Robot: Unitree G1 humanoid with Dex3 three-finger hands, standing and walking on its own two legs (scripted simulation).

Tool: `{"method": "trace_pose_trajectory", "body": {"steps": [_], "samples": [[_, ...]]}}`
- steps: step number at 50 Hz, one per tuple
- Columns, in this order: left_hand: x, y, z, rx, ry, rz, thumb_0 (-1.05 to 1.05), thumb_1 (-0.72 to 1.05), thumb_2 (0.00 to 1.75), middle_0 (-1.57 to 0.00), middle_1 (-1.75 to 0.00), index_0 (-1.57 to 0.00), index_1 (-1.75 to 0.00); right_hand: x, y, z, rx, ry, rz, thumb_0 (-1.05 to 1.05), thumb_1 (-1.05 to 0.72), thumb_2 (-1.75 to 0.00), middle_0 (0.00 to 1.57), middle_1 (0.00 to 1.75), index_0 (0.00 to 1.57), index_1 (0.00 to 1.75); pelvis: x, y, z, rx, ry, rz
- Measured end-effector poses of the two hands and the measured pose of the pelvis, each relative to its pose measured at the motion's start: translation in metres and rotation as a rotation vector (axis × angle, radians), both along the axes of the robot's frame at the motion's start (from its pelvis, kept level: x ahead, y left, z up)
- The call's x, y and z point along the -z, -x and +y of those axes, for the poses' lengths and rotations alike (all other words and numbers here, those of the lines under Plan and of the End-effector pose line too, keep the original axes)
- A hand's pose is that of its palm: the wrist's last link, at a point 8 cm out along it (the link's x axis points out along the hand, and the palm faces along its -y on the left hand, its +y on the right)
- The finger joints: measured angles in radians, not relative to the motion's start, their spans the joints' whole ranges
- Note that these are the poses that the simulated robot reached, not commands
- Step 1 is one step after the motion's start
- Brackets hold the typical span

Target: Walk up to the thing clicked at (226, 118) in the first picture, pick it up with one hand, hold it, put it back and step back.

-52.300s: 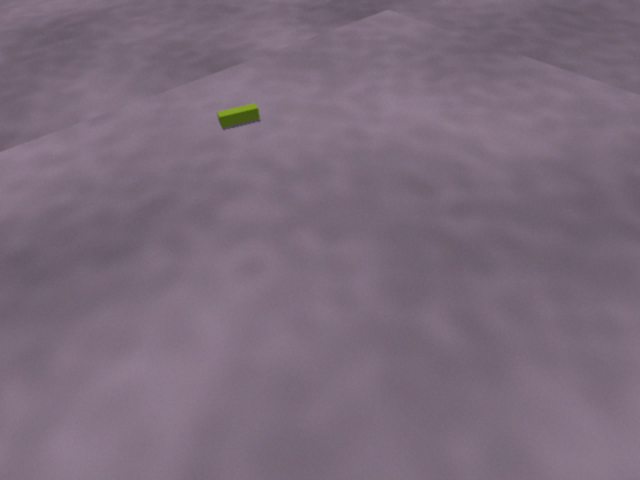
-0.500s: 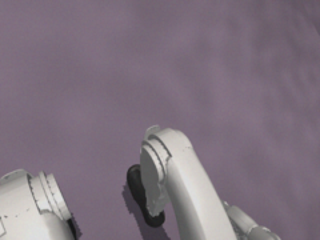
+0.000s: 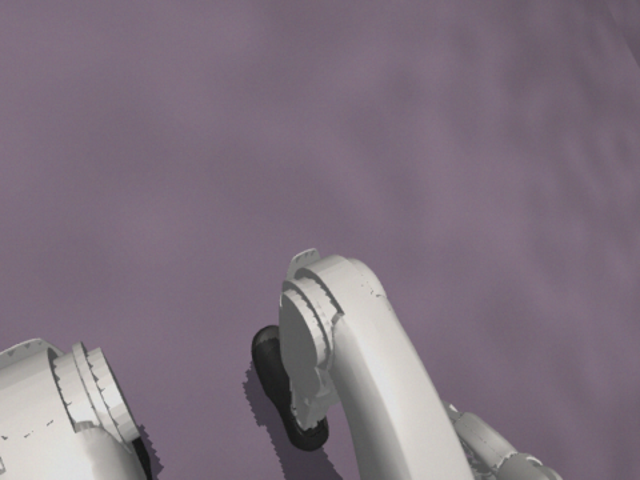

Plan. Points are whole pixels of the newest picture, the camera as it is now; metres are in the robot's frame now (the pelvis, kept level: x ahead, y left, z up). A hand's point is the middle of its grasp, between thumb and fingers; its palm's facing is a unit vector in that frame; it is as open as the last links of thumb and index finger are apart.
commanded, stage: withdraw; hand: left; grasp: from above
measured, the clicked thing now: out of the picture +0.45 +0.38 -0.27
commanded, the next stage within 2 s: home in 0.90 s
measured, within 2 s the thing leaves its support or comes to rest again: neither
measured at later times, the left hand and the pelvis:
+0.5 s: hand out of the picture +0.43 +0.39 -0.08, palm faces -0.45 -0.11 -0.89, open 14.1 cm; pelvis +0.00 +0.00 +0.05, yaw +5 degrees
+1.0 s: hand out of the picture +0.44 +0.38 -0.12, palm faces -0.38 -0.09 -0.92, open 14.0 cm; pelvis -0.01 +0.00 +0.02, yaw +5 degrees
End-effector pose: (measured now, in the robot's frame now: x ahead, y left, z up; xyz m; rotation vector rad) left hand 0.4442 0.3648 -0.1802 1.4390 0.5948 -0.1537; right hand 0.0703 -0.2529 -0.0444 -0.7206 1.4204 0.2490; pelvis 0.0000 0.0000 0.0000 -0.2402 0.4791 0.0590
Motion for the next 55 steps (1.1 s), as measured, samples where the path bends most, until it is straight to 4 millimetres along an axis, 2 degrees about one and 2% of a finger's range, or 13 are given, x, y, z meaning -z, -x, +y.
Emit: {"method": "trace_pose_trajectory", "body": {"steps": [5,9,13,20,24,27,31,36,42,45,49,55], "samples": [[-0.008,-0.005,0.001,0.001,-0.001,-0.04,0.0,-0.48,0.96,-0.08,-1.03,-0.09,-1.01,0.0,-0.002,0.001,0.001,0.0,-0.004,0.0,-0.9,-0.89,0.2,0.3,0.2,0.3,0.0,-0.001,0.0,0.0,0.003,0.006],[-0.025,-0.011,0.007,-0.016,-0.025,-0.096,0.0,-0.49,0.97,-0.09,-1.03,-0.09,-1.01,0.001,-0.007,0.002,0.012,-0.014,-0.018,0.0,-0.91,-0.89,0.2,0.3,0.2,0.3,-0.002,-0.002,0.0,-0.003,0.002,0.022],[-0.053,-0.016,0.017,-0.046,-0.06,-0.139,0.0,-0.5,0.98,-0.09,-1.02,-0.09,-1.0,0.004,-0.014,0.002,0.048,-0.04,-0.048,0.0,-0.91,-0.89,0.2,0.3,0.2,0.3,-0.005,-0.004,0.0,-0.01,-0.002,0.052],[-0.122,-0.009,0.031,-0.081,-0.103,-0.099,0.0,-0.51,0.99,-0.09,-1.0,-0.08,-1.0,0.008,-0.032,0.004,0.149,-0.104,-0.095,0.0,-0.91,-0.9,0.2,0.3,0.2,0.3,-0.025,-0.004,0.0,-0.042,-0.029,0.099],[-0.149,0.002,0.029,-0.074,-0.09,-0.007,0.0,-0.51,0.99,-0.09,-1.0,-0.08,-1.0,0.001,-0.039,0.003,0.177,-0.116,-0.114,0.0,-0.91,-0.9,0.2,0.3,0.2,0.3,-0.042,0.0,-0.001,-0.059,-0.044,0.106],[-0.161,0.009,0.023,-0.052,-0.06,0.036,0.0,-0.51,0.99,-0.09,-1.0,-0.08,-1.0,-0.006,-0.04,-0.001,0.184,-0.101,-0.12,0.0,-0.91,-0.9,0.2,0.3,0.2,0.3,-0.052,0.004,-0.003,-0.068,-0.054,0.104],[-0.163,0.014,0.016,-0.014,-0.018,0.057,0.0,-0.5,1.0,-0.09,-1.0,-0.09,-1.0,-0.016,-0.035,-0.01,0.179,-0.055,-0.123,0.0,-0.91,-0.9,0.2,0.3,0.2,0.3,-0.058,0.009,-0.005,-0.071,-0.058,0.096],[-0.148,0.016,0.012,0.033,0.003,0.05,0.0,-0.5,1.0,-0.09,-1.0,-0.09,-1.0,-0.021,-0.021,-0.021,0.172,0.015,-0.099,0.0,-0.91,-0.89,0.2,0.3,0.2,0.3,-0.052,0.013,-0.006,-0.068,-0.058,0.085],[-0.121,0.012,0.008,0.061,-0.009,0.016,0.0,-0.5,1.0,-0.09,-1.0,-0.09,-1.0,-0.014,0.001,-0.024,0.18,0.059,-0.052,0.0,-0.9,-0.89,0.2,0.3,0.2,0.3,-0.036,0.014,-0.005,-0.064,-0.054,0.074],[-0.114,0.007,0.008,0.055,-0.022,-0.018,0.0,-0.5,1.0,-0.09,-1.0,-0.09,-1.0,-0.007,0.01,-0.021,0.193,0.057,-0.035,0.0,-0.9,-0.89,0.2,0.3,0.2,0.3,-0.029,0.013,-0.005,-0.063,-0.052,0.073],[-0.117,-0.001,0.011,0.028,-0.049,-0.064,0.0,-0.5,0.99,-0.1,-1.0,-0.1,-0.99,0.002,0.017,-0.014,0.226,0.029,-0.024,0.0,-0.91,-0.89,0.2,0.3,0.2,0.3,-0.024,0.011,-0.005,-0.062,-0.053,0.082],[-0.139,-0.002,0.019,-0.036,-0.077,-0.053,0.0,-0.45,0.96,-0.13,-0.94,-0.13,-0.94,0.008,0.016,-0.001,0.274,-0.034,-0.024,0.0,-0.9,-0.89,0.2,0.3,0.2,0.3,-0.033,0.008,-0.005,-0.064,-0.06,0.107]]}}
